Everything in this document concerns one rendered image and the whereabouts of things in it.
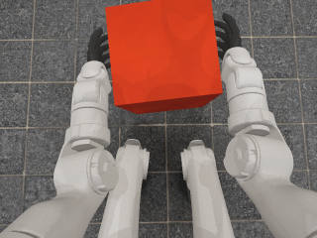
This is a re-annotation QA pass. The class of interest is robot right foot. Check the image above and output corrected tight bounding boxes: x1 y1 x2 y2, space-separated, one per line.
182 172 191 204

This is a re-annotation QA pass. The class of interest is left robot upper arm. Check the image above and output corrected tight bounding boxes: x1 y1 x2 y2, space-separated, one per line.
0 148 119 238

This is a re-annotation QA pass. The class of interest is right robot forearm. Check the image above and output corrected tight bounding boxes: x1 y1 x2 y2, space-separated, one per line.
221 47 287 145

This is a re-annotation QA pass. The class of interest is robot left thigh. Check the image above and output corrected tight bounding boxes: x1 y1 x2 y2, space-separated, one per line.
97 144 150 238

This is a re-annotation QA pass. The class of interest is right robot hand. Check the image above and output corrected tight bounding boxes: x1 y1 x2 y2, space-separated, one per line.
214 13 242 60

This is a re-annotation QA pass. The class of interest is carton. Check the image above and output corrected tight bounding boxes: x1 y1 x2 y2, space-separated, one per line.
105 0 223 114

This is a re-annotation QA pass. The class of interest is left robot forearm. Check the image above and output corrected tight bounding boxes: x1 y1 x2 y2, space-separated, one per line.
53 60 112 180

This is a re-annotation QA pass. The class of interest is left robot hand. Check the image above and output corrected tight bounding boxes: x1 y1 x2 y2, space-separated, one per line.
87 27 111 70

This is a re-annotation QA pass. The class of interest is right robot upper arm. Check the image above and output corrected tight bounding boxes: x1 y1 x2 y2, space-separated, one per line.
223 133 317 238

